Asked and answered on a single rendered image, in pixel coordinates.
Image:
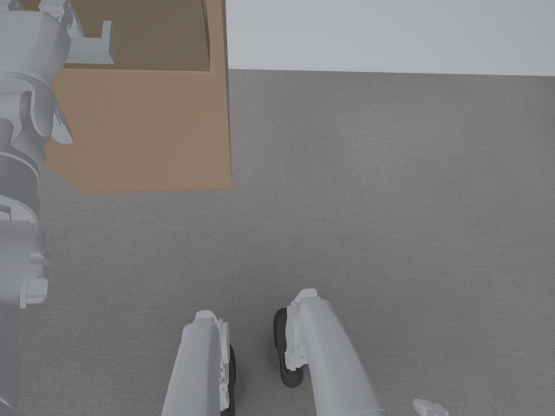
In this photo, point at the robot left upper arm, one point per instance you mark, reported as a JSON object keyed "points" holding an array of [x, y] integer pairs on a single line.
{"points": [[24, 276]]}

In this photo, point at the handle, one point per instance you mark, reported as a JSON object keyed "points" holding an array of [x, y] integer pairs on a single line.
{"points": [[93, 50]]}

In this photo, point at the drawer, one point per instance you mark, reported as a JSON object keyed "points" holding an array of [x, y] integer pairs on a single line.
{"points": [[148, 34]]}

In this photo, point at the robot right hand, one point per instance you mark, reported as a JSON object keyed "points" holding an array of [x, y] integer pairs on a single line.
{"points": [[426, 408]]}

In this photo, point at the robot left shin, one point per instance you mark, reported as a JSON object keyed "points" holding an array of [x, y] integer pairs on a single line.
{"points": [[224, 372]]}

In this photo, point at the cabinet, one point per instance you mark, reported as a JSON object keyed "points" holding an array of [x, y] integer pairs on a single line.
{"points": [[148, 130]]}

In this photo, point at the left robot thigh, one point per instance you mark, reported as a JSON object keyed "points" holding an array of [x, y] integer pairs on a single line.
{"points": [[194, 386]]}

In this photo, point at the robot left forearm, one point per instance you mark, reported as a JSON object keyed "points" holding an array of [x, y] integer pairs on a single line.
{"points": [[26, 123]]}

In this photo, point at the robot left hand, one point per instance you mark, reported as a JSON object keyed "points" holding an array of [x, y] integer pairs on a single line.
{"points": [[36, 43]]}

